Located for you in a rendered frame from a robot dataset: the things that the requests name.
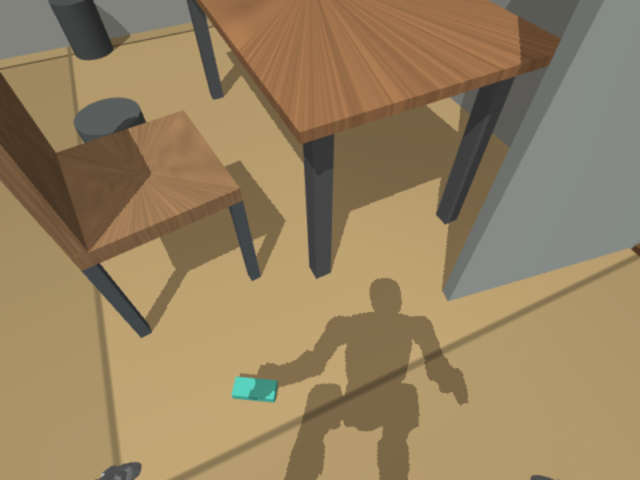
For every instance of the table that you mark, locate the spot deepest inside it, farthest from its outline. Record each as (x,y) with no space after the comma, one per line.
(327,66)

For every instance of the chair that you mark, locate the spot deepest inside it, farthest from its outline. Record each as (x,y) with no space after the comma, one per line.
(107,196)

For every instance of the left robot hand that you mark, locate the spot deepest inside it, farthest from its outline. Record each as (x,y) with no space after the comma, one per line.
(128,471)

